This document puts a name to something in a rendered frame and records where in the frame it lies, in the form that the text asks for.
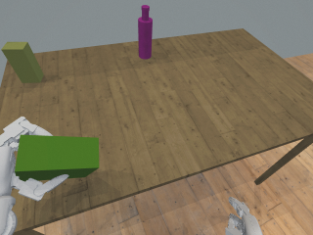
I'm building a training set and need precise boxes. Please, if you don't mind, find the table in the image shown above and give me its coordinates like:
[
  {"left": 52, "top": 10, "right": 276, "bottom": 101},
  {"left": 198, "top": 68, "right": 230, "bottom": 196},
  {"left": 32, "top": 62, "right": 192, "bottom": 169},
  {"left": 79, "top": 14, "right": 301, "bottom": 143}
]
[{"left": 0, "top": 28, "right": 313, "bottom": 235}]

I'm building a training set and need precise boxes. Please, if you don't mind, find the sponge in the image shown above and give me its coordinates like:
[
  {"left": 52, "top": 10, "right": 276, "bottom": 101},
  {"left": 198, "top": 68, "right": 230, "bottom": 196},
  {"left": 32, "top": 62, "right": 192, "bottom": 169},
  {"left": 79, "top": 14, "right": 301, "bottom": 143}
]
[{"left": 15, "top": 134, "right": 100, "bottom": 182}]

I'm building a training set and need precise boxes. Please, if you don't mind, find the right robot hand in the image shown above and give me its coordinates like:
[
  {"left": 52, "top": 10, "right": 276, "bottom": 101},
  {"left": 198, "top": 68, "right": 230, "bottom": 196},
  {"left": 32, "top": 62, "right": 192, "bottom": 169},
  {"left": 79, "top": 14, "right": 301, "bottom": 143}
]
[{"left": 225, "top": 197, "right": 263, "bottom": 235}]

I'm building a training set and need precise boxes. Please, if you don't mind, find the left robot hand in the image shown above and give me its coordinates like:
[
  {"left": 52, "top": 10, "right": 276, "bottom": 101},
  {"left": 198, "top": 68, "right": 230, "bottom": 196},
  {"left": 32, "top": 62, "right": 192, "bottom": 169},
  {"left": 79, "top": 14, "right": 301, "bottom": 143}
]
[{"left": 0, "top": 117, "right": 69, "bottom": 202}]

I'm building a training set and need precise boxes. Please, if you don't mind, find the robot left forearm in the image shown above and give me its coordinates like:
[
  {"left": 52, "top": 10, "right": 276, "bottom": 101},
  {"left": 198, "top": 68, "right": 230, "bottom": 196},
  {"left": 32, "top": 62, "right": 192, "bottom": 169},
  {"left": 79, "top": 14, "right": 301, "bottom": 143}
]
[{"left": 0, "top": 195, "right": 18, "bottom": 235}]

